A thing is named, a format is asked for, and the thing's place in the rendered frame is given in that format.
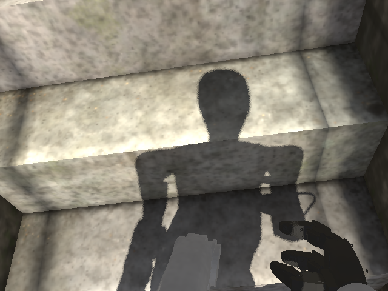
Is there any robot left thigh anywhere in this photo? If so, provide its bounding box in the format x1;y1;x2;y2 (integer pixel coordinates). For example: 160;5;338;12
157;233;221;291

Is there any right robot hand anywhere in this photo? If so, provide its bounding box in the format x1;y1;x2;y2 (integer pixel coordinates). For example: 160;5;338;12
270;220;368;291

